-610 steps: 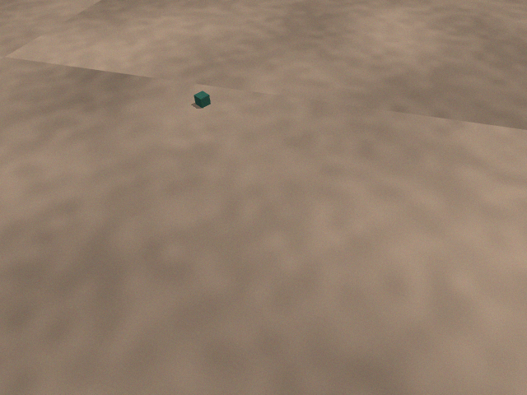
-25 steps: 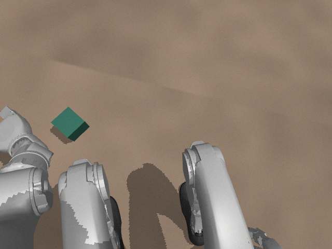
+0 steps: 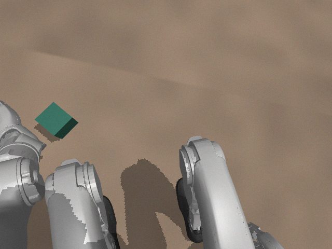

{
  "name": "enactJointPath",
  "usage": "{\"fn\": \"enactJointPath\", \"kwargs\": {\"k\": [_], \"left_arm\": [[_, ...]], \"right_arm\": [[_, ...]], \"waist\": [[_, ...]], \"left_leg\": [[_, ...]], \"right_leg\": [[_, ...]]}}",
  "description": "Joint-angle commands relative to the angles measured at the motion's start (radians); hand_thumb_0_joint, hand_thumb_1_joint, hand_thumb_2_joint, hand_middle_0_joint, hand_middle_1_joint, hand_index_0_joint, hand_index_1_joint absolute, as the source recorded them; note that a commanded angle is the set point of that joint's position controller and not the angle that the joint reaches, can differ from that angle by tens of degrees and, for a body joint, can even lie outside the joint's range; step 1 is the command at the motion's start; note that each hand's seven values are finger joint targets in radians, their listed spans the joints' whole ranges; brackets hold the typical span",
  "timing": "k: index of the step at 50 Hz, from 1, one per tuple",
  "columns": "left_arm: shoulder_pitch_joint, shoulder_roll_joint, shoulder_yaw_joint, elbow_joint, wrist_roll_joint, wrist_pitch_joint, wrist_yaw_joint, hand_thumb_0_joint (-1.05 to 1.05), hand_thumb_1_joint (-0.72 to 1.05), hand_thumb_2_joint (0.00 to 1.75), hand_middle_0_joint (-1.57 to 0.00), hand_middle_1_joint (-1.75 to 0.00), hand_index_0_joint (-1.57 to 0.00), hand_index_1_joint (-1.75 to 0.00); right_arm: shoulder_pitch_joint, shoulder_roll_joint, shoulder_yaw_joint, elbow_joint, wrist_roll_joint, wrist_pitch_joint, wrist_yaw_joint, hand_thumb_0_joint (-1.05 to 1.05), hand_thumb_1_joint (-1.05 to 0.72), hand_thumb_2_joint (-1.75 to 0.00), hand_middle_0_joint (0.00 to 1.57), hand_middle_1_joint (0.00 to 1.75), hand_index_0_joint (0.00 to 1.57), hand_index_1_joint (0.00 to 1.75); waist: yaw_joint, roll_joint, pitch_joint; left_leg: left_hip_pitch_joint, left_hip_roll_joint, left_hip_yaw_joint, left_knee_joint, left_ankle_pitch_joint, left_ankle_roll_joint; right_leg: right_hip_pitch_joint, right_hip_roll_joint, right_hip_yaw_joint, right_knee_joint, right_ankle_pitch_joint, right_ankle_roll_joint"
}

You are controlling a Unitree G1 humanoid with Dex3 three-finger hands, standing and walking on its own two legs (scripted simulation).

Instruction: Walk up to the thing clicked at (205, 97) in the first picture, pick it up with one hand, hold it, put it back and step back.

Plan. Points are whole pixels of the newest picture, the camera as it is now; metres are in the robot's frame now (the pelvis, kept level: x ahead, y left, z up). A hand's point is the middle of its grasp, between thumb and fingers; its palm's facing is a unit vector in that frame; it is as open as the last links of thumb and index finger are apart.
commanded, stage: rise first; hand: left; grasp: from above
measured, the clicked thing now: (57, 121) +0.47 +0.27 -0.29
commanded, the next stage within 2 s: approach in 1.70 s
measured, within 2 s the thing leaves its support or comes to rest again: neither
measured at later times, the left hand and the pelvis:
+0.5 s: hand (25, 128) +0.43 +0.31 -0.18, palm faces -0.25 -0.34 -0.91, open 14.0 cm; pelvis +0.00 +0.00 -0.01, yaw -1 degrees
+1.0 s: hand (32, 124) +0.44 +0.29 -0.19, palm faces -0.25 -0.33 -0.91, open 14.1 cm; pelvis +0.00 +0.00 -0.01, yaw -2 degrees
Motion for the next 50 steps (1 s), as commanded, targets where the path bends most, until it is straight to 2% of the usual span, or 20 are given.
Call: {"fn": "enactJointPath", "kwargs": {"k": [1, 5, 7, 10, 11, 13, 15, 22, 25, 27, 29, 31, 33, 38, 39, 40, 42, 46, 47, 50], "left_arm": [[-0.278, 0.247, -0.018, -0.120, 0.014, -0.001, 0.048, 0.00, -0.55, 0.96, -0.10, -1.07, -0.11, -1.06], [-0.315, 0.291, -0.001, -0.145, 0.028, -0.006, 0.054, 0.00, -0.55, 0.96, -0.11, -1.07, -0.11, -1.06], [-0.279, 0.261, -0.017, -0.088, 0.027, 0.001, 0.051, 0.00, -0.55, 0.96, -0.11, -1.07, -0.11, -1.06], [-0.276, 0.290, -0.001, -0.102, 0.027, -0.005, 0.050, 0.00, -0.61, 1.03, -0.10, -1.03, -0.08, -1.05], [-0.251, 0.263, -0.013, -0.075, 0.022, -0.004, 0.050, 0.00, -0.58, 0.98, -0.10, -1.06, -0.10, -1.06], [-0.306, 0.296, -0.002, -0.114, 0.031, -0.009, 0.051, 0.00, -0.58, 0.99, -0.11, -1.06, -0.10, -1.06], [-0.270, 0.267, -0.011, -0.082, 0.030, -0.001, 0.055, 0.00, -0.57, 0.97, -0.11, -1.06, -0.11, -1.06], [-0.303, 0.314, 0.004, -0.090, 0.032, -0.009, 0.058, 0.00, -0.56, 0.97, -0.11, -1.05, -0.11, -1.04], [-0.321, 0.304, -0.014, -0.090, 0.041, -0.012, 0.053, 0.00, -0.56, 0.96, -0.11, -1.07, -0.11, -1.06], [-0.298, 0.316, 0.005, -0.090, 0.034, -0.010, 0.062, 0.00, -0.55, 0.95, -0.12, -1.05, -0.12, -1.05], [-0.282, 0.281, -0.011, -0.057, 0.030, -0.007, 0.065, 0.00, -0.58, 0.97, -0.11, -1.05, -0.11, -1.05], [-0.332, 0.317, -0.001, -0.100, 0.035, -0.011, 0.068, 0.00, -0.56, 0.97, -0.12, -1.04, -0.12, -1.04], [-0.301, 0.281, -0.005, -0.059, 0.029, -0.008, 0.075, 0.00, -0.57, 0.97, -0.11, -1.05, -0.11, -1.05], [-0.343, 0.312, -0.001, -0.088, 0.041, -0.014, 0.078, 0.00, -0.57, 0.97, -0.12, -1.04, -0.11, -1.05], [-0.320, 0.278, -0.010, -0.040, 0.033, -0.012, 0.080, 0.00, -0.57, 0.97, -0.11, -1.04, -0.11, -1.05], [-0.354, 0.317, -0.004, -0.082, 0.041, -0.018, 0.079, 0.00, -0.56, 0.96, -0.12, -1.04, -0.12, -1.04], [-0.304, 0.265, -0.025, -0.038, 0.036, -0.010, 0.075, 0.00, -0.58, 0.98, -0.11, -1.04, -0.11, -1.05], [-0.351, 0.307, -0.001, -0.114, 0.039, -0.014, 0.084, 0.00, -0.57, 0.97, -0.11, -1.07, -0.11, -1.06], [-0.322, 0.285, 0.003, -0.083, 0.033, -0.011, 0.091, 0.00, -0.58, 0.97, -0.11, -1.05, -0.10, -1.05], [-0.317, 0.275, -0.017, -0.068, 0.030, -0.005, 0.085, 0.00, -0.59, 0.99, -0.11, -1.03, -0.10, -1.04]], "right_arm": [[0.226, -0.223, -0.055, 0.001, 0.002, -0.011, 0.002, 0.00, -0.92, -0.91, 0.20, 0.30, 0.20, 0.30], [0.235, -0.231, -0.053, 0.009, -0.002, -0.011, 0.006, 0.00, -0.92, -0.91, 0.20, 0.30, 0.20, 0.30], [0.230, -0.238, -0.050, 0.005, -0.001, -0.010, 0.010, 0.00, -0.92, -0.91, 0.20, 0.30, 0.20, 0.30], [0.228, -0.241, -0.049, 0.003, -0.001, -0.011, 0.011, 0.00, -0.92, -0.91, 0.20, 0.30, 0.20, 0.30], [0.226, -0.239, -0.049, 0.006, 0.000, -0.010, 0.012, 0.00, -0.92, -0.91, 0.20, 0.30, 0.20, 0.30], [0.239, -0.243, -0.047, 0.011, -0.008, -0.013, 0.018, 0.00, -0.92, -0.91, 0.20, 0.30, 0.20, 0.30], [0.235, -0.244, -0.045, 0.004, -0.006, -0.013, 0.021, 0.00, -0.92, -0.91, 0.20, 0.30, 0.20, 0.30], [0.241, -0.256, -0.040, 0.006, -0.008, -0.021, 0.028, 0.00, -0.92, -0.91, 0.20, 0.30, 0.20, 0.30], [0.244, -0.255, -0.037, 0.014, -0.017, -0.023, 0.034, 0.00, -0.92, -0.91, 0.20, 0.30, 0.20, 0.30], [0.239, -0.262, -0.041, 0.008, -0.011, -0.026, 0.034, 0.00, -0.92, -0.91, 0.20, 0.30, 0.20, 0.30], [0.240, -0.255, -0.035, 0.009, -0.012, -0.026, 0.037, 0.00, -0.92, -0.91, 0.20, 0.30, 0.20, 0.30], [0.250, -0.258, -0.037, 0.014, -0.017, -0.028, 0.039, 0.00, -0.92, -0.91, 0.20, 0.30, 0.20, 0.30], [0.246, -0.258, -0.036, 0.007, -0.012, -0.028, 0.041, 0.00, -0.92, -0.91, 0.20, 0.30, 0.20, 0.30], [0.263, -0.259, -0.036, 0.027, -0.024, -0.032, 0.049, 0.00, -0.92, -0.91, 0.20, 0.30, 0.20, 0.30], [0.251, -0.263, -0.035, 0.016, -0.019, -0.032, 0.049, 0.00, -0.92, -0.91, 0.20, 0.30, 0.20, 0.30], [0.277, -0.261, -0.035, 0.047, -0.027, -0.033, 0.053, 0.00, -0.92, -0.91, 0.20, 0.30, 0.20, 0.30], [0.249, -0.260, -0.034, 0.018, -0.021, -0.035, 0.054, 0.00, -0.92, -0.91, 0.20, 0.30, 0.20, 0.30], [0.289, -0.261, -0.039, 0.042, -0.029, -0.031, 0.064, 0.00, -0.92, -0.91, 0.20, 0.30, 0.20, 0.30], [0.269, -0.271, -0.041, 0.025, -0.024, -0.032, 0.065, 0.00, -0.92, -0.91, 0.20, 0.30, 0.20, 0.30], [0.248, -0.274, -0.047, 0.020, -0.015, -0.033, 0.065, 0.00, -0.92, -0.91, 0.20, 0.30, 0.20, 0.30]], "waist": [[-0.018, 0.219, -0.664], [-0.022, 0.245, -0.669], [-0.031, 0.226, -0.637], [-0.025, 0.234, -0.641], [-0.021, 0.234, -0.641], [-0.040, 0.237, -0.629], [-0.034, 0.235, -0.639], [-0.046, 0.234, -0.622], [-0.063, 0.246, -0.611], [-0.047, 0.242, -0.633], [-0.052, 0.231, -0.618], [-0.065, 0.246, -0.620], [-0.061, 0.229, -0.623], [-0.074, 0.250, -0.612], [-0.069, 0.241, -0.609], [-0.085, 0.257, -0.602], [-0.071, 0.248, -0.609], [-0.077, 0.275, -0.658], [-0.063, 0.273, -0.667], [-0.068, 0.279, -0.613]], "left_leg": [[0.469, -0.018, 0.134, -0.213, 0.148, 0.062], [0.473, -0.020, 0.130, -0.215, 0.134, 0.061], [0.458, -0.020, 0.128, -0.213, 0.129, 0.061], [0.461, -0.021, 0.122, -0.213, 0.121, 0.062], [0.462, -0.020, 0.122, -0.215, 0.116, 0.059], [0.446, -0.021, 0.122, -0.205, 0.121, 0.063], [0.459, -0.022, 0.123, -0.205, 0.136, 0.060], [0.436, -0.023, 0.117, -0.193, 0.120, 0.065], [0.436, -0.022, 0.117, -0.182, 0.116, 0.064], [0.444, -0.023, 0.115, -0.186, 0.116, 0.065], [0.430, -0.023, 0.116, -0.191, 0.112, 0.064], [0.434, -0.023, 0.115, -0.182, 0.119, 0.064], [0.424, -0.022, 0.115, -0.180, 0.122, 0.063], [0.437, -0.022, 0.112, -0.171, 0.136, 0.063], [0.429, -0.020, 0.111, -0.175, 0.125, 0.062], [0.429, -0.023, 0.110, -0.171, 0.132, 0.064], [0.448, -0.024, 0.109, -0.180, 0.129, 0.061], [0.468, -0.023, 0.113, -0.172, 0.183, 0.060], [0.474, -0.020, 0.108, -0.181, 0.185, 0.057], [0.465, -0.022, 0.100, -0.204, 0.111, 0.058]], "right_leg": [[0.337, 0.031, -0.125, -0.267, 0.194, -0.073], [0.323, 0.031, -0.129, -0.257, 0.179, -0.076], [0.311, 0.032, -0.134, -0.260, 0.171, -0.076], [0.305, 0.031, -0.137, -0.257, 0.161, -0.076], [0.310, 0.033, -0.139, -0.255, 0.157, -0.077], [0.314, 0.034, -0.137, -0.255, 0.164, -0.074], [0.319, 0.035, -0.139, -0.253, 0.178, -0.076], [0.314, 0.037, -0.142, -0.253, 0.164, -0.072], [0.309, 0.039, -0.143, -0.254, 0.163, -0.072], [0.314, 0.038, -0.144, -0.253, 0.161, -0.073], [0.326, 0.041, -0.146, -0.257, 0.160, -0.073], [0.319, 0.039, -0.145, -0.253, 0.167, -0.071], [0.331, 0.042, -0.145, -0.255, 0.175, -0.071], [0.323, 0.039, -0.150, -0.248, 0.189, -0.070], [0.325, 0.043, -0.151, -0.253, 0.178, -0.071], [0.317, 0.039, -0.152, -0.246, 0.185, -0.070], [0.319, 0.041, -0.154, -0.251, 0.180, -0.073], [0.357, 0.040, -0.153, -0.241, 0.241, -0.071], [0.351, 0.040, -0.160, -0.234, 0.238, -0.074], [0.294, 0.041, -0.165, -0.246, 0.166, -0.077]]}}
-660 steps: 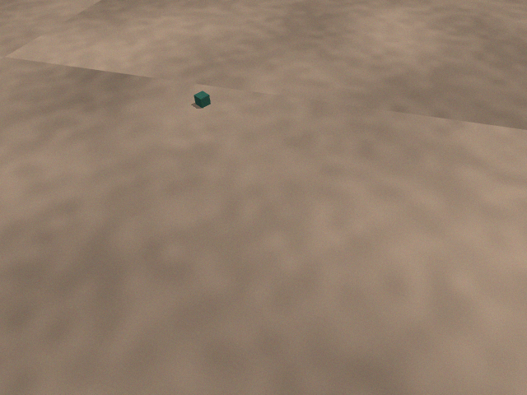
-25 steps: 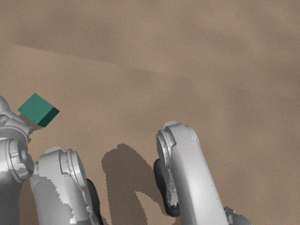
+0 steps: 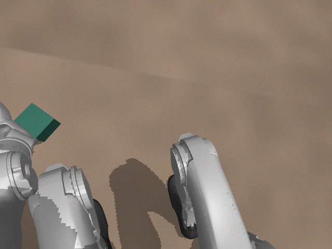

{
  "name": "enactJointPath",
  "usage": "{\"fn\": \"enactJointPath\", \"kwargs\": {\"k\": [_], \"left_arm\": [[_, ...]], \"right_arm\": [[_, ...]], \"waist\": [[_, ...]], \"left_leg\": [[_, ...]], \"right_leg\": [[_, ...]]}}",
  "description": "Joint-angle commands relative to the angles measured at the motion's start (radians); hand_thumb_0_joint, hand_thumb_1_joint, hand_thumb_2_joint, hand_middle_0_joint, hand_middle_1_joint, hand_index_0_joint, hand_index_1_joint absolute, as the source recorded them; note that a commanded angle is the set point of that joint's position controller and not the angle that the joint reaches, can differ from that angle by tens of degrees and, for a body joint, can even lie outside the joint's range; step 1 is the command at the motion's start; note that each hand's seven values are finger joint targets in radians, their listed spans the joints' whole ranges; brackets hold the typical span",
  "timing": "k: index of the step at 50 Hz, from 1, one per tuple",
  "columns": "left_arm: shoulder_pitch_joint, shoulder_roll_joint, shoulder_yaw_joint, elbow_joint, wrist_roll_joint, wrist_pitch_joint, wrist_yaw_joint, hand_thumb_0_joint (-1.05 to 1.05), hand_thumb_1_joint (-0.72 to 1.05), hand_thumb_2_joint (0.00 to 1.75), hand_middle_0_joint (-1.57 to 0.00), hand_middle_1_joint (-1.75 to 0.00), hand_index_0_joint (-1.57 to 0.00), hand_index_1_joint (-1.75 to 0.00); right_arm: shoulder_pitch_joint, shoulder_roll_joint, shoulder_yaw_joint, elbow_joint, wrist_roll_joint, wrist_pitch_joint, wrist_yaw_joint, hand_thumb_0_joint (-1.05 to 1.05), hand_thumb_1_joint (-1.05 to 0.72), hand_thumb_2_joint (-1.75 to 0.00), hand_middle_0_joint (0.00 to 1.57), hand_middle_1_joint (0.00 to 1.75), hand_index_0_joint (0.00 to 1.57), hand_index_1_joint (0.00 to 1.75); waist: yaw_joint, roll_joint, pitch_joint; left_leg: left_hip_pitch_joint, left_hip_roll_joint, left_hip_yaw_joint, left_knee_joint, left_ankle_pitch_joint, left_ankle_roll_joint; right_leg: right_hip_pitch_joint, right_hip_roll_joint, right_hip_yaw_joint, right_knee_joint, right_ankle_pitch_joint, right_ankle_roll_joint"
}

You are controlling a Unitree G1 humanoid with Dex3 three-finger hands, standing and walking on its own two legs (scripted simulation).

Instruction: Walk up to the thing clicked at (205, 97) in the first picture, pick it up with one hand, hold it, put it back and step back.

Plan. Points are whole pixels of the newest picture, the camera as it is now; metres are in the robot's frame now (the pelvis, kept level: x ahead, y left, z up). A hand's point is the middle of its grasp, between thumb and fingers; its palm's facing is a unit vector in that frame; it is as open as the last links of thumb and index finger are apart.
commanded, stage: rise first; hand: left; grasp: from above
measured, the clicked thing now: (38, 123) +0.46 +0.28 -0.28
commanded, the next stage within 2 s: approach in 0.70 s
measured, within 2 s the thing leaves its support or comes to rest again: neither
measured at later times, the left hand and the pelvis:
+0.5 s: hand (9, 130) +0.42 +0.30 -0.17, palm faces -0.26 -0.34 -0.91, open 14.0 cm; pelvis +0.00 +0.00 +0.00, yaw +0 degrees
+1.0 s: hand (9, 127) +0.43 +0.30 -0.17, palm faces -0.26 -0.31 -0.91, open 14.2 cm; pelvis +0.00 +0.00 +0.00, yaw +0 degrees
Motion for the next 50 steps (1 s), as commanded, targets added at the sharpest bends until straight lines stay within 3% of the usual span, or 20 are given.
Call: {"fn": "enactJointPath", "kwargs": {"k": [1, 3, 6, 13, 18, 20, 22, 26, 28, 29, 32, 34, 36, 39, 41, 42, 43, 45, 47, 50], "left_arm": [[-0.276, 0.235, -0.022, -0.144, 0.013, -0.001, 0.039, 0.00, -0.59, 0.98, -0.11, -1.04, -0.10, -1.05], [-0.255, 0.218, -0.036, -0.120, 0.016, 0.005, 0.037, 0.00, -0.58, 0.97, -0.11, -1.06, -0.10, -1.06], [-0.290, 0.221, -0.032, -0.129, 0.015, 0.007, 0.039, 0.00, -0.57, 0.96, -0.11, -1.06, -0.11, -1.06], [-0.260, 0.216, -0.028, -0.092, 0.012, 0.005, 0.032, 0.00, -0.57, 0.97, -0.11, -1.05, -0.10, -1.05], [-0.284, 0.221, -0.041, -0.075, 0.024, -0.003, 0.033, 0.00, -0.55, 0.95, -0.12, -1.04, -0.12, -1.04], [-0.266, 0.248, -0.004, -0.083, 0.013, -0.010, 0.044, 0.00, -0.56, 0.96, -0.12, -1.05, -0.12, -1.05], [-0.281, 0.202, -0.042, -0.079, 0.020, -0.009, 0.041, 0.00, -0.56, 0.96, -0.12, -1.05, -0.11, -1.05], [-0.292, 0.255, -0.002, -0.066, 0.028, -0.020, 0.057, 0.00, -0.56, 0.97, -0.11, -1.04, -0.11, -1.04], [-0.282, 0.226, -0.035, -0.035, 0.038, -0.019, 0.050, 0.00, -0.55, 0.95, -0.12, -1.04, -0.12, -1.04], [-0.273, 0.266, 0.008, -0.060, 0.032, -0.024, 0.059, 0.00, -0.55, 0.96, -0.12, -1.03, -0.12, -1.03], [-0.270, 0.210, -0.037, -0.029, 0.035, -0.024, 0.061, 0.00, -0.56, 0.97, -0.11, -1.05, -0.11, -1.05], [-0.271, 0.284, 0.025, -0.076, 0.038, -0.029, 0.075, 0.00, -0.56, 0.96, -0.12, -1.04, -0.11, -1.04], [-0.271, 0.247, -0.003, -0.065, 0.037, -0.026, 0.070, 0.00, -0.55, 0.95, -0.12, -1.05, -0.12, -1.05], [-0.279, 0.265, 0.011, -0.060, 0.037, -0.024, 0.073, 0.00, -0.56, 0.96, -0.12, -1.04, -0.11, -1.04], [-0.282, 0.228, -0.021, -0.045, 0.038, -0.022, 0.065, 0.00, -0.61, 1.01, -0.10, -1.04, -0.08, -1.05], [-0.262, 0.277, 0.019, -0.054, 0.042, -0.023, 0.070, 0.00, -0.60, 1.00, -0.10, -1.05, -0.09, -1.06], [-0.289, 0.279, 0.010, -0.066, 0.045, -0.026, 0.072, 0.00, -0.61, 1.01, -0.10, -1.03, -0.08, -1.05], [-0.353, 0.182, -0.068, -0.041, 0.041, -0.025, 0.066, 0.00, -0.60, 1.01, -0.10, -1.05, -0.09, -1.06], [-0.397, 0.215, -0.037, -0.039, 0.042, -0.026, 0.080, 0.00, -0.61, 1.01, -0.10, -1.05, -0.09, -1.06], [-0.481, 0.184, -0.076, 0.018, 0.037, -0.024, 0.100, 0.00, -0.61, 1.01, -0.10, -1.06, -0.09, -1.07]], "right_arm": [[0.228, -0.247, -0.073, 0.015, 0.010, -0.006, 0.000, 0.00, -0.92, -0.91, 0.20, 0.30, 0.20, 0.30], [0.212, -0.243, -0.072, 0.004, 0.011, -0.004, 0.002, 0.00, -0.92, -0.91, 0.20, 0.30, 0.20, 0.30], [0.242, -0.240, -0.073, 0.037, -0.002, -0.004, 0.006, 0.00, -0.92, -0.91, 0.20, 0.30, 0.20, 0.30], [0.239, -0.246, -0.081, 0.038, 0.008, -0.009, 0.004, 0.00, -0.92, -0.91, 0.20, 0.30, 0.20, 0.30], [0.246, -0.245, -0.078, 0.057, -0.003, -0.019, 0.006, 0.00, -0.92, -0.91, 0.20, 0.30, 0.20, 0.30], [0.250, -0.248, -0.079, 0.064, 0.001, -0.019, 0.005, 0.00, -0.92, -0.91, 0.20, 0.30, 0.20, 0.30], [0.251, -0.239, -0.078, 0.059, -0.004, -0.019, 0.009, 0.00, -0.92, -0.91, 0.20, 0.30, 0.20, 0.30], [0.259, -0.254, -0.077, 0.066, -0.003, -0.021, 0.007, 0.00, -0.91, -0.91, 0.20, 0.30, 0.20, 0.30], [0.225, -0.247, -0.070, 0.041, -0.009, -0.031, 0.010, 0.00, -0.92, -0.91, 0.20, 0.30, 0.20, 0.30], [0.254, -0.258, -0.079, 0.069, -0.005, -0.029, 0.009, 0.00, -0.91, -0.91, 0.20, 0.30, 0.20, 0.30], [0.219, -0.249, -0.071, 0.037, -0.011, -0.036, 0.016, 0.00, -0.92, -0.91, 0.20, 0.30, 0.20, 0.30], [0.259, -0.254, -0.077, 0.069, -0.009, -0.031, 0.016, 0.00, -0.92, -0.91, 0.20, 0.30, 0.20, 0.30], [0.243, -0.247, -0.077, 0.061, -0.013, -0.032, 0.021, 0.00, -0.92, -0.91, 0.20, 0.30, 0.20, 0.30], [0.253, -0.246, -0.077, 0.070, -0.017, -0.031, 0.024, 0.00, -0.92, -0.91, 0.20, 0.30, 0.20, 0.30], [0.248, -0.246, -0.078, 0.066, -0.020, -0.037, 0.029, 0.00, -0.91, -0.90, 0.20, 0.30, 0.20, 0.30], [0.256, -0.261, -0.085, 0.071, -0.012, -0.036, 0.028, 0.00, -0.91, -0.90, 0.20, 0.30, 0.20, 0.30], [0.252, -0.248, -0.078, 0.076, -0.015, -0.037, 0.027, 0.00, -0.91, -0.90, 0.20, 0.30, 0.20, 0.30], [0.237, -0.248, -0.077, 0.063, -0.019, -0.043, 0.032, 0.00, -0.91, -0.90, 0.20, 0.30, 0.20, 0.30], [0.280, -0.251, -0.068, 0.085, -0.023, -0.048, 0.030, 0.00, -0.91, -0.90, 0.20, 0.30, 0.20, 0.30], [0.295, -0.262, -0.061, 0.105, -0.031, -0.060, 0.028, 0.00, -0.91, -0.90, 0.20, 0.30, 0.20, 0.30]], "waist": [[-0.007, 0.304, -0.677], [-0.001, 0.294, -0.688], [-0.032, 0.253, -0.655], [-0.011, 0.240, -0.651], [-0.036, 0.234, -0.618], [-0.013, 0.242, -0.649], [-0.028, 0.251, -0.662], [-0.026, 0.249, -0.641], [-0.036, 0.228, -0.622], [-0.020, 0.256, -0.640], [-0.029, 0.270, -0.640], [-0.015, 0.275, -0.670], [-0.019, 0.266, -0.669], [-0.024, 0.273, -0.660], [-0.038, 0.268, -0.636], [-0.017, 0.275, -0.655], [-0.029, 0.285, -0.641], [-0.068, 0.272, -0.607], [-0.088, 0.269, -0.613], [-0.126, 0.263, -0.599]], "left_leg": [[0.501, -0.015, 0.141, -0.251, 0.130, 0.059], [0.491, -0.017, 0.148, -0.244, 0.138, 0.062], [0.451, -0.017, 0.152, -0.216, 0.155, 0.068], [0.441, -0.021, 0.149, -0.236, 0.117, 0.069], [0.450, -0.022, 0.143, -0.228, 0.102, 0.070], [0.450, -0.022, 0.147, -0.238, 0.106, 0.069], [0.468, -0.022, 0.148, -0.234, 0.132, 0.065], [0.444, -0.021, 0.148, -0.223, 0.124, 0.068], [0.452, -0.023, 0.143, -0.222, 0.097, 0.070], [0.458, -0.023, 0.146, -0.231, 0.104, 0.067], [0.481, -0.021, 0.143, -0.229, 0.117, 0.065], [0.479, -0.022, 0.148, -0.227, 0.142, 0.065], [0.472, -0.022, 0.150, -0.224, 0.136, 0.068], [0.475, -0.020, 0.151, -0.221, 0.150, 0.066], [0.480, -0.021, 0.147, -0.222, 0.138, 0.063], [0.480, -0.020, 0.144, -0.229, 0.129, 0.066], [0.474, -0.021, 0.146, -0.228, 0.117, 0.067], [0.470, -0.019, 0.138, -0.230, 0.088, 0.066], [0.483, -0.020, 0.131, -0.223, 0.102, 0.063], [0.484, -0.021, 0.120, -0.231, 0.076, 0.061]], "right_leg": [[0.323, 0.033, -0.135, -0.262, 0.173, -0.084], [0.328, 0.034, -0.128, -0.264, 0.180, -0.083], [0.338, 0.031, -0.123, -0.270, 0.208, -0.075], [0.342, 0.033, -0.119, -0.285, 0.156, -0.077], [0.313, 0.032, -0.123, -0.289, 0.140, -0.077], [0.344, 0.032, -0.119, -0.293, 0.141, -0.077], [0.340, 0.030, -0.124, -0.279, 0.172, -0.078], [0.344, 0.032, -0.120, -0.285, 0.164, -0.075], [0.322, 0.030, -0.125, -0.287, 0.129, -0.076], [0.334, 0.033, -0.123, -0.289, 0.138, -0.077], [0.316, 0.032, -0.131, -0.277, 0.158, -0.079], [0.354, 0.030, -0.125, -0.275, 0.185, -0.077], [0.354, 0.032, -0.124, -0.278, 0.181, -0.075], [0.351, 0.031, -0.126, -0.272, 0.196, -0.076], [0.325, 0.030, -0.134, -0.269, 0.182, -0.078], [0.339, 0.034, -0.131, -0.276, 0.173, -0.079], [0.323, 0.030, -0.129, -0.275, 0.162, -0.079], [0.288, 0.031, -0.137, -0.283, 0.135, -0.080], [0.290, 0.030, -0.138, -0.287, 0.149, -0.078], [0.292, 0.029, -0.142, -0.305, 0.128, -0.075]]}}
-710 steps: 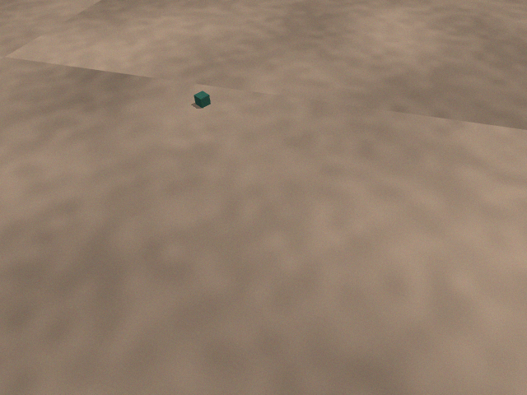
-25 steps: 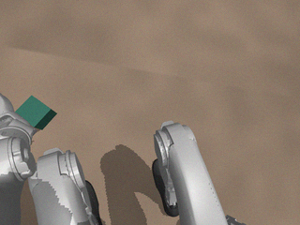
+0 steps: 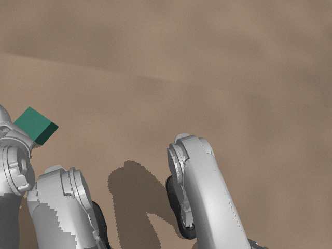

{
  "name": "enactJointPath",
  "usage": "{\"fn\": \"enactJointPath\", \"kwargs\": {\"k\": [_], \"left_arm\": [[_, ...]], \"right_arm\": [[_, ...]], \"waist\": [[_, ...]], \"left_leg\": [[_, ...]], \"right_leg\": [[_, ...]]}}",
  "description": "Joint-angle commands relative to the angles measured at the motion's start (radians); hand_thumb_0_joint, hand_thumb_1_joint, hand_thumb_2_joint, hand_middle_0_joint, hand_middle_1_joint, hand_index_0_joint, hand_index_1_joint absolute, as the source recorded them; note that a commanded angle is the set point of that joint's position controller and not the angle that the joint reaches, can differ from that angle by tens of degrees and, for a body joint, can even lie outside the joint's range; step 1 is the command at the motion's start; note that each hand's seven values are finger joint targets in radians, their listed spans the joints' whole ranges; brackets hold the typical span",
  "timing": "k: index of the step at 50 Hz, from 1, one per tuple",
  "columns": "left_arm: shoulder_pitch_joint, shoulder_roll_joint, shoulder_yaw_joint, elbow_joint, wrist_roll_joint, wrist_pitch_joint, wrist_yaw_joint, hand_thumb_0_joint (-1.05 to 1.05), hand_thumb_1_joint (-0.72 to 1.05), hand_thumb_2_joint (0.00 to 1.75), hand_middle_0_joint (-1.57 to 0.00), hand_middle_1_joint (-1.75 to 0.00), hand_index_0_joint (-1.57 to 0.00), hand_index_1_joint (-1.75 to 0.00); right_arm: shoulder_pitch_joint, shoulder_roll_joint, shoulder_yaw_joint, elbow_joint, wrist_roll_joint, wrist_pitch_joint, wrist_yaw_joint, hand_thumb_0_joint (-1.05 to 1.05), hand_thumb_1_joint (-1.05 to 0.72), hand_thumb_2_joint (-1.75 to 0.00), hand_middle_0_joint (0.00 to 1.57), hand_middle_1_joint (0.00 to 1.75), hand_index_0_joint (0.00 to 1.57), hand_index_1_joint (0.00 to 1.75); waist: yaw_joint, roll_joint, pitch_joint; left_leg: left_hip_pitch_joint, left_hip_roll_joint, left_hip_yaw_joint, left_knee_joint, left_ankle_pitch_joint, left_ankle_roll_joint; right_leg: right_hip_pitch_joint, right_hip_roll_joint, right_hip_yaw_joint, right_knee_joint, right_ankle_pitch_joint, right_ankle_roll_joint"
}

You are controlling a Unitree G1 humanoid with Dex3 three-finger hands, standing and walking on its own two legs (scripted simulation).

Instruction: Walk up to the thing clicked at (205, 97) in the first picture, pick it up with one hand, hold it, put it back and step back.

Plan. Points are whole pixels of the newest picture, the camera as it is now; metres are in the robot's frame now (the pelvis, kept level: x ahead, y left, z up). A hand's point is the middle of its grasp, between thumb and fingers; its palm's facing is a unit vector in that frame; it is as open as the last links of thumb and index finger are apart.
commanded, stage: approach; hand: left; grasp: from above
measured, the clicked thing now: (36, 126) +0.46 +0.28 -0.28
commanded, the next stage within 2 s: rest palm in 0.42 s
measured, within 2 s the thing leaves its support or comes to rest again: neither
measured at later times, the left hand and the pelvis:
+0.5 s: hand (27, 124) +0.45 +0.27 -0.20, palm faces -0.29 -0.35 -0.89, open 14.2 cm; pelvis +0.00 +0.00 +0.00, yaw -2 degrees
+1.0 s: hand (32, 126) +0.45 +0.27 -0.23, palm faces -0.30 -0.33 -0.90, open 13.9 cm; pelvis +0.00 +0.00 +0.00, yaw -3 degrees
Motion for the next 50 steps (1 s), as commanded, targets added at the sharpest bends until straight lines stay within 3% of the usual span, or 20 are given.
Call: {"fn": "enactJointPath", "kwargs": {"k": [1, 4, 9, 10, 12, 13, 15, 17, 18, 19, 20, 23, 24, 25, 27, 30, 33, 34, 41, 50], "left_arm": [[-0.473, 0.163, -0.056, -0.096, 0.016, -0.006, 0.067, 0.00, -0.61, 1.01, -0.10, -1.06, -0.09, -1.07], [-0.494, 0.195, -0.051, -0.018, 0.027, 0.010, 0.077, 0.00, -0.60, 1.01, -0.10, -1.06, -0.09, -1.07], [-0.414, 0.311, 0.004, 0.038, 0.054, 0.053, 0.095, 0.00, -0.59, 0.99, -0.11, -1.07, -0.10, -1.07], [-0.400, 0.297, -0.010, 0.027, 0.051, 0.060, 0.086, 0.00, -0.59, 0.98, -0.11, -1.07, -0.10, -1.07], [-0.347, 0.328, 0.014, 0.007, 0.042, 0.076, 0.081, 0.00, -0.60, 0.99, -0.11, -1.05, -0.10, -1.06], [-0.353, 0.289, -0.019, -0.001, 0.032, 0.081, 0.072, 0.00, -0.60, 0.98, -0.11, -1.06, -0.10, -1.07], [-0.276, 0.318, 0.017, -0.011, 0.022, 0.089, 0.072, 0.00, -0.61, 1.00, -0.11, -1.04, -0.09, -1.05], [-0.260, 0.314, 0.020, -0.010, 0.009, 0.087, 0.071, 0.00, -0.60, 0.99, -0.11, -1.05, -0.10, -1.06], [-0.244, 0.328, 0.047, -0.023, -0.004, 0.079, 0.075, 0.00, -0.61, 1.00, -0.10, -1.04, -0.09, -1.05], [-0.288, 0.320, 0.025, -0.046, -0.007, 0.070, 0.073, 0.00, -0.60, 0.99, -0.11, -1.03, -0.10, -1.04], [-0.299, 0.354, 0.049, -0.045, -0.014, 0.059, 0.074, 0.00, -0.60, 0.99, -0.11, -1.03, -0.09, -1.04], [-0.377, 0.367, 0.041, -0.133, -0.017, 0.021, 0.061, 0.00, -0.61, 1.03, -0.11, -1.01, -0.09, -1.04], [-0.434, 0.352, 0.005, -0.140, -0.017, 0.005, 0.055, 0.00, -0.60, 1.00, -0.11, -1.02, -0.09, -1.04], [-0.439, 0.378, 0.020, -0.148, -0.008, -0.004, 0.057, 0.00, -0.61, 1.01, -0.11, -1.02, -0.09, -1.04], [-0.474, 0.304, -0.032, -0.190, -0.003, -0.018, 0.050, 0.00, -0.59, 0.98, -0.10, -1.06, -0.10, -1.06], [-0.382, 0.269, -0.045, -0.094, 0.010, -0.009, 0.046, 0.00, -0.61, 1.01, -0.10, -1.01, -0.08, -1.03], [-0.339, 0.218, -0.065, -0.027, 0.008, 0.009, 0.053, 0.00, -0.60, 1.03, -0.11, -1.03, -0.09, -1.05], [-0.309, 0.233, -0.049, 0.008, 0.000, 0.012, 0.063, 0.00, -0.61, 1.03, -0.11, -1.04, -0.09, -1.06], [-0.368, 0.314, -0.051, 0.056, 0.023, -0.007, 0.105, 0.00, -0.53, 0.99, -0.12, -1.07, -0.12, -1.07], [-0.382, 0.397, -0.006, 0.080, 0.020, -0.033, 0.185, 0.00, -0.53, 0.98, -0.13, -1.06, -0.12, -1.06]], "right_arm": [[0.289, -0.266, -0.051, 0.050, -0.004, -0.019, -0.002, 0.00, -0.91, -0.90, 0.20, 0.30, 0.20, 0.30], [0.280, -0.264, -0.027, 0.051, -0.016, -0.025, 0.000, 0.00, -0.91, -0.90, 0.20, 0.30, 0.20, 0.30], [0.259, -0.289, -0.003, 0.024, -0.015, -0.014, 0.008, 0.00, -0.92, -0.90, 0.20, 0.30, 0.20, 0.30], [0.252, -0.294, -0.012, 0.016, -0.017, -0.010, 0.011, 0.00, -0.92, -0.90, 0.20, 0.30, 0.20, 0.30], [0.242, -0.293, -0.012, -0.002, -0.012, -0.004, 0.015, 0.00, -0.92, -0.90, 0.20, 0.30, 0.20, 0.30], [0.220, -0.286, -0.007, -0.014, -0.013, -0.005, 0.018, 0.00, -0.92, -0.91, 0.20, 0.30, 0.20, 0.30], [0.237, -0.293, -0.010, -0.025, -0.004, 0.002, 0.022, 0.00, -0.92, -0.90, 0.20, 0.30, 0.20, 0.30], [0.244, -0.289, -0.006, -0.019, -0.009, 0.006, 0.024, 0.00, -0.92, -0.90, 0.20, 0.30, 0.20, 0.30], [0.254, -0.294, -0.004, -0.025, -0.001, 0.006, 0.024, 0.00, -0.91, -0.90, 0.20, 0.30, 0.20, 0.30], [0.259, -0.289, 0.003, -0.023, -0.006, 0.005, 0.025, 0.00, -0.92, -0.90, 0.20, 0.30, 0.20, 0.30], [0.256, -0.289, 0.007, -0.015, -0.005, 0.006, 0.022, 0.00, -0.92, -0.90, 0.20, 0.30, 0.20, 0.30], [0.266, -0.286, 0.010, -0.021, -0.007, 0.001, 0.018, 0.00, -0.91, -0.90, 0.20, 0.30, 0.20, 0.30], [0.247, -0.274, 0.019, -0.021, -0.015, -0.007, 0.016, 0.00, -0.91, -0.90, 0.20, 0.30, 0.20, 0.30], [0.259, -0.281, 0.017, -0.008, -0.015, -0.011, 0.015, 0.00, -0.91, -0.90, 0.20, 0.30, 0.20, 0.30], [0.253, -0.272, 0.008, -0.011, -0.020, -0.016, 0.017, 0.00, -0.92, -0.91, 0.20, 0.30, 0.20, 0.30], [0.276, -0.291, -0.004, 0.012, -0.018, -0.026, 0.022, 0.00, -0.91, -0.91, 0.20, 0.30, 0.20, 0.30], [0.289, -0.298, 0.000, 0.013, -0.018, -0.031, 0.031, 0.00, -0.92, -0.91, 0.20, 0.30, 0.20, 0.30], [0.289, -0.308, 0.002, 0.017, -0.009, -0.030, 0.029, 0.00, -0.92, -0.91, 0.20, 0.30, 0.20, 0.30], [0.243, -0.316, 0.061, -0.034, -0.026, -0.049, 0.029, 0.00, -0.91, -0.91, 0.20, 0.30, 0.20, 0.30], [0.204, -0.342, 0.089, -0.079, -0.046, -0.064, 0.044, 0.00, -0.92, -0.91, 0.20, 0.30, 0.20, 0.30]], "waist": [[-0.110, 0.272, -0.613], [-0.124, 0.272, -0.586], [-0.094, 0.296, -0.595], [-0.096, 0.300, -0.585], [-0.072, 0.303, -0.612], [-0.076, 0.302, -0.603], [-0.061, 0.272, -0.615], [-0.077, 0.237, -0.595], [-0.067, 0.230, -0.611], [-0.087, 0.231, -0.605], [-0.087, 0.220, -0.595], [-0.096, 0.282, -0.647], [-0.116, 0.306, -0.629], [-0.120, 0.328, -0.624], [-0.119, 0.369, -0.652], [-0.124, 0.362, -0.607], [-0.128, 0.312, -0.586], [-0.114, 0.301, -0.571], [-0.156, 0.241, -0.494], [-0.177, 0.338, -0.468]], "left_leg": [[0.476, -0.013, 0.119, -0.226, 0.077, 0.062], [0.465, -0.016, 0.117, -0.217, 0.080, 0.061], [0.457, -0.015, 0.127, -0.214, 0.127, 0.066], [0.454, -0.019, 0.132, -0.218, 0.132, 0.069], [0.465, -0.016, 0.132, -0.220, 0.151, 0.072], [0.445, -0.017, 0.135, -0.220, 0.148, 0.075], [0.437, -0.014, 0.130, -0.219, 0.169, 0.077], [0.404, -0.011, 0.132, -0.201, 0.176, 0.084], [0.401, -0.008, 0.128, -0.193, 0.189, 0.084], [0.387, -0.008, 0.128, -0.190, 0.191, 0.087], [0.362, -0.005, 0.126, -0.186, 0.170, 0.089], [0.426, 0.000, 0.120, -0.180, 0.162, 0.077], [0.422, -0.001, 0.121, -0.174, 0.127, 0.075], [0.442, -0.002, 0.118, -0.178, 0.105, 0.072], [0.499, -0.003, 0.121, -0.191, 0.096, 0.061], [0.504, -0.005, 0.115, -0.195, 0.087, 0.057], [0.489, -0.008, 0.111, -0.192, 0.142, 0.059], [0.471, -0.006, 0.108, -0.201, 0.151, 0.060], [0.426, -0.007, 0.089, -0.181, 0.124, 0.068], [0.491, 0.003, 0.075, -0.180, 0.100, 0.054]], "right_leg": [[0.282, 0.031, -0.140, -0.300, 0.130, -0.072], [0.276, 0.027, -0.145, -0.291, 0.138, -0.070], [0.342, 0.034, -0.145, -0.285, 0.191, -0.067], [0.350, 0.032, -0.145, -0.282, 0.197, -0.066], [0.374, 0.037, -0.144, -0.287, 0.211, -0.063], [0.378, 0.037, -0.145, -0.283, 0.214, -0.062], [0.407, 0.044, -0.144, -0.285, 0.232, -0.059], [0.424, 0.045, -0.141, -0.284, 0.248, -0.052], [0.436, 0.047, -0.137, -0.285, 0.262, -0.051], [0.442, 0.046, -0.138, -0.282, 0.270, -0.049], [0.444, 0.048, -0.131, -0.288, 0.251, -0.047], [0.437, 0.047, -0.135, -0.276, 0.237, -0.054], [0.416, 0.047, -0.130, -0.276, 0.204, -0.056], [0.404, 0.043, -0.137, -0.278, 0.178, -0.059], [0.391, 0.044, -0.145, -0.276, 0.167, -0.069], [0.340, 0.045, -0.162, -0.274, 0.154, -0.075], [0.353, 0.048, -0.173, -0.271, 0.216, -0.074], [0.368, 0.051, -0.172, -0.279, 0.227, -0.072], [0.362, 0.050, -0.181, -0.267, 0.208, -0.063], [0.381, 0.042, -0.198, -0.264, 0.186, -0.063]]}}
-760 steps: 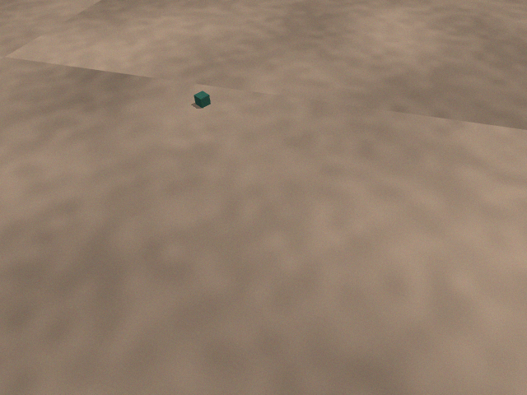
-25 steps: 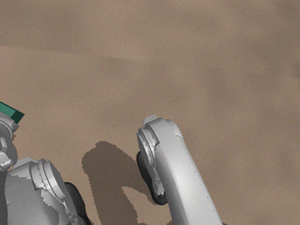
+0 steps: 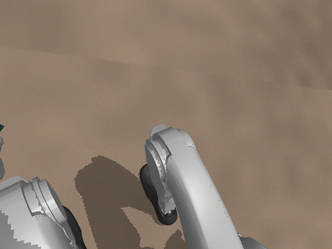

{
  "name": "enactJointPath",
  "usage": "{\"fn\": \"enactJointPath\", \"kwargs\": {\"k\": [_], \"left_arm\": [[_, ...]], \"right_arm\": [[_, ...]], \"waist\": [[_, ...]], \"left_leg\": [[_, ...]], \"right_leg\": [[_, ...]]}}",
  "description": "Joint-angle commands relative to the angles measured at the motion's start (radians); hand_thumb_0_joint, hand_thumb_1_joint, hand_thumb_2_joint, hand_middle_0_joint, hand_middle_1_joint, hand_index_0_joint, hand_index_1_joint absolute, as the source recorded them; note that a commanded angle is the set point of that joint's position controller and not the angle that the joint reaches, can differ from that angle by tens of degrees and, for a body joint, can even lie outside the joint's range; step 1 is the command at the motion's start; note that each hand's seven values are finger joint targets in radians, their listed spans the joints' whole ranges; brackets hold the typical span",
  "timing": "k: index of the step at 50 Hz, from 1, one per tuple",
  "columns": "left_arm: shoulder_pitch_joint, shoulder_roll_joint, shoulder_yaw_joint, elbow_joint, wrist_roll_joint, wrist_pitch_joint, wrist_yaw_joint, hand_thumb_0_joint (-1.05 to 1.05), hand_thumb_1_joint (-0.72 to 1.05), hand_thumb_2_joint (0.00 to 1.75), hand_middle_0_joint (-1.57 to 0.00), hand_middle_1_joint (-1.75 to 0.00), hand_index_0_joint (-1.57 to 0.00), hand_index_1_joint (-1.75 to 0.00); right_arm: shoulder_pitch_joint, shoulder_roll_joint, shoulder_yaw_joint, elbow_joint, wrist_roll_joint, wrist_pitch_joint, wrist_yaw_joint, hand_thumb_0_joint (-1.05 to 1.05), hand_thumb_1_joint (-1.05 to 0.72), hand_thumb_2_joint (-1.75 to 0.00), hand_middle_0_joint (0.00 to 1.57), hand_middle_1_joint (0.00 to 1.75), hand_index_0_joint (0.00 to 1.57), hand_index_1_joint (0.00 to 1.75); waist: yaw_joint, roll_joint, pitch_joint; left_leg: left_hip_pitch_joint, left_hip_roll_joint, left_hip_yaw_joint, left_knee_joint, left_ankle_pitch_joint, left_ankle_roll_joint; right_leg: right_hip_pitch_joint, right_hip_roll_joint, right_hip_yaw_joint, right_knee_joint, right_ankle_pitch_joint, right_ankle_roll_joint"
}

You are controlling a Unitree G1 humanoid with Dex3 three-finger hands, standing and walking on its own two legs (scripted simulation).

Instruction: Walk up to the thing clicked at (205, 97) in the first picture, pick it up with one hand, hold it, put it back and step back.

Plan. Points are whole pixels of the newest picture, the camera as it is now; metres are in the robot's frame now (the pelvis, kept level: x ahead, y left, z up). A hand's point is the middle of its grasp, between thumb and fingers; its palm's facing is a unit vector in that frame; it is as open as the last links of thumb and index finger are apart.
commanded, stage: rest palm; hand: left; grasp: from above
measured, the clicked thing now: out of the picture +0.45 +0.30 -0.28
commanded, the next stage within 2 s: close in 0.60 s
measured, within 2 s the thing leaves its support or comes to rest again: neither
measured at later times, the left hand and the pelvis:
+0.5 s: hand out of the picture +0.44 +0.30 -0.25, palm faces -0.25 -0.35 -0.90, open 13.6 cm; pelvis +0.00 +0.01 -0.01, yaw -2 degrees
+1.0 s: hand out of the picture +0.45 +0.30 -0.26, palm faces -0.26 -0.33 -0.91, open 12.7 cm; pelvis +0.00 +0.01 +0.00, yaw -3 degrees
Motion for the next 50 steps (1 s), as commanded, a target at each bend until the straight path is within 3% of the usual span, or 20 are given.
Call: {"fn": "enactJointPath", "kwargs": {"k": [1, 6, 9, 10, 11, 17, 19, 22, 25, 27, 28, 35, 36, 39, 46, 50], "left_arm": [[-0.278, 0.229, -0.024, -0.098, -0.001, -0.007, 0.066, 0.00, -0.53, 1.01, -0.14, -1.07, -0.13, -1.08], [-0.257, 0.240, -0.040, -0.107, -0.025, -0.009, 0.065, 0.00, -0.54, 1.00, -0.14, -1.05, -0.12, -1.06], [-0.246, 0.262, -0.028, -0.103, -0.030, -0.009, 0.074, 0.00, -0.56, 1.03, -0.13, -1.06, -0.11, -1.08], [-0.242, 0.250, -0.043, -0.105, -0.035, -0.005, 0.070, 0.00, -0.56, 1.02, -0.13, -1.07, -0.11, -1.08], [-0.235, 0.267, -0.025, -0.103, -0.041, -0.005, 0.075, 0.00, -0.55, 1.04, -0.13, -1.08, -0.12, -1.09], [-0.230, 0.259, -0.051, -0.105, -0.062, 0.006, 0.064, 0.00, -0.54, 1.01, -0.12, -1.09, -0.12, -1.09], [-0.232, 0.279, -0.051, -0.119, -0.058, 0.006, 0.065, 0.00, -0.52, 1.04, -0.14, -1.09, -0.13, -1.10], [-0.229, 0.256, -0.066, -0.116, -0.077, 0.012, 0.060, 0.00, -0.52, 1.04, -0.14, -1.10, -0.13, -1.11], [-0.233, 0.276, -0.059, -0.107, -0.068, 0.013, 0.066, 0.00, -0.52, 1.02, -0.13, -1.09, -0.12, -1.09], [-0.241, 0.265, -0.083, -0.118, -0.076, 0.015, 0.058, 0.00, -0.53, 1.02, -0.13, -1.09, -0.12, -1.10], [-0.240, 0.259, -0.085, -0.115, -0.078, 0.015, 0.056, 0.00, -0.52, 1.03, -0.13, -1.10, -0.12, -1.11], [-0.233, 0.285, -0.089, -0.126, -0.080, 0.016, 0.055, 0.00, -0.52, 1.06, -0.14, -1.10, -0.12, -1.12], [-0.233, 0.278, -0.100, -0.132, -0.082, 0.019, 0.050, 0.00, -0.44, 0.98, -0.19, -1.05, -0.18, -1.06], [-0.232, 0.287, -0.102, -0.139, -0.081, 0.021, 0.050, 0.00, -0.35, 0.96, -0.26, -1.03, -0.25, -1.03], [-0.245, 0.279, -0.124, -0.155, -0.089, 0.040, 0.043, 0.00, -0.31, 0.85, -0.27, -0.96, -0.28, -0.95], [-0.253, 0.288, -0.123, -0.165, -0.095, 0.048, 0.041, 0.00, -0.26, 0.81, -0.31, -0.92, -0.31, -0.91]], "right_arm": [[0.219, -0.315, -0.056, 0.023, -0.006, -0.010, 0.008, 0.00, -0.92, -0.91, 0.20, 0.30, 0.20, 0.30], [0.197, -0.330, -0.037, 0.004, -0.012, -0.020, 0.019, 0.00, -0.92, -0.91, 0.20, 0.30, 0.20, 0.30], [0.214, -0.340, -0.028, 0.010, -0.007, -0.019, 0.023, 0.00, -0.92, -0.91, 0.20, 0.30, 0.20, 0.30], [0.202, -0.335, -0.018, -0.005, -0.012, -0.023, 0.027, 0.00, -0.92, -0.91, 0.20, 0.30, 0.20, 0.30], [0.223, -0.349, -0.021, 0.003, -0.010, -0.019, 0.028, 0.00, -0.92, -0.91, 0.20, 0.30, 0.20, 0.30], [0.209, -0.358, -0.007, -0.022, -0.014, -0.030, 0.033, 0.00, -0.92, -0.91, 0.20, 0.30, 0.20, 0.30], [0.212, -0.361, -0.001, -0.021, -0.006, -0.029, 0.032, 0.00, -0.92, -0.91, 0.20, 0.30, 0.20, 0.30], [0.199, -0.360, 0.009, -0.040, -0.009, -0.035, 0.034, 0.00, -0.92, -0.91, 0.20, 0.30, 0.20, 0.30], [0.207, -0.374, 0.006, -0.026, 0.002, -0.034, 0.030, 0.00, -0.92, -0.91, 0.20, 0.30, 0.20, 0.30], [0.184, -0.368, 0.015, -0.042, 0.003, -0.036, 0.030, 0.00, -0.92, -0.91, 0.20, 0.30, 0.20, 0.30], [0.186, -0.371, 0.017, -0.052, -0.002, -0.037, 0.031, 0.00, -0.92, -0.91, 0.20, 0.30, 0.20, 0.30], [0.181, -0.378, 0.017, -0.051, 0.012, -0.038, 0.017, 0.00, -0.92, -0.91, 0.20, 0.30, 0.20, 0.30], [0.171, -0.372, 0.026, -0.057, 0.006, -0.039, 0.017, 0.00, -0.91, -0.91, 0.20, 0.30, 0.20, 0.30], [0.175, -0.380, 0.024, -0.054, 0.012, -0.038, 0.009, 0.00, -0.91, -0.91, 0.20, 0.30, 0.20, 0.30], [0.181, -0.376, 0.033, -0.070, 0.011, -0.028, 0.004, 0.00, -0.91, -0.91, 0.20, 0.30, 0.20, 0.30], [0.180, -0.379, 0.041, -0.071, 0.010, -0.027, 0.006, 0.00, -0.91, -0.91, 0.20, 0.30, 0.20, 0.30]], "waist": [[-0.059, 0.439, -0.615], [-0.069, 0.460, -0.597], [-0.066, 0.461, -0.613], [-0.072, 0.450, -0.591], [-0.071, 0.453, -0.615], [-0.094, 0.435, -0.579], [-0.092, 0.446, -0.578], [-0.098, 0.429, -0.559], [-0.097, 0.457, -0.547], [-0.097, 0.455, -0.522], [-0.111, 0.446, -0.532], [-0.104, 0.422, -0.515], [-0.112, 0.421, -0.517], [-0.110, 0.421, -0.516], [-0.123, 0.440, -0.514], [-0.116, 0.473, -0.512]], "left_leg": [[0.473, 0.008, 0.145, -0.218, 0.119, 0.059], [0.499, 0.012, 0.136, -0.210, 0.141, 0.053], [0.492, 0.019, 0.132, -0.198, 0.189, 0.054], [0.479, 0.014, 0.137, -0.186, 0.189, 0.055], [0.493, 0.018, 0.135, -0.194, 0.203, 0.054], [0.486, 0.016, 0.118, -0.186, 0.175, 0.058], [0.485, 0.020, 0.116, -0.188, 0.188, 0.054], [0.481, 0.019, 0.113, -0.174, 0.188, 0.056], [0.492, 0.027, 0.096, -0.198, 0.172, 0.048], [0.488, 0.026, 0.094, -0.193, 0.156, 0.047], [0.492, 0.022, 0.095, -0.189, 0.161, 0.050], [0.463, 0.025, 0.091, -0.191, 0.119, 0.052], [0.468, 0.021, 0.094, -0.189, 0.127, 0.050], [0.467, 0.024, 0.093, -0.189, 0.124, 0.052], [0.481, 0.028, 0.087, -0.199, 0.144, 0.047], [0.509, 0.034, 0.081, -0.208, 0.170, 0.040]], "right_leg": [[0.340, 0.027, -0.140, -0.249, 0.183, -0.070], [0.350, 0.024, -0.155, -0.234, 0.214, -0.066], [0.389, 0.029, -0.154, -0.236, 0.269, -0.063], [0.388, 0.026, -0.154, -0.228, 0.273, -0.061], [0.415, 0.031, -0.155, -0.233, 0.284, -0.061], [0.401, 0.032, -0.172, -0.227, 0.261, -0.059], [0.409, 0.034, -0.168, -0.227, 0.279, -0.059], [0.404, 0.032, -0.174, -0.219, 0.278, -0.056], [0.389, 0.033, -0.182, -0.220, 0.266, -0.060], [0.372, 0.030, -0.186, -0.209, 0.251, -0.060], [0.383, 0.031, -0.188, -0.211, 0.254, -0.059], [0.378, 0.039, -0.181, -0.238, 0.216, -0.057], [0.383, 0.036, -0.182, -0.232, 0.226, -0.057], [0.389, 0.040, -0.179, -0.246, 0.223, -0.055], [0.403, 0.040, -0.182, -0.243, 0.255, -0.054], [0.393, 0.038, -0.191, -0.226, 0.277, -0.058]]}}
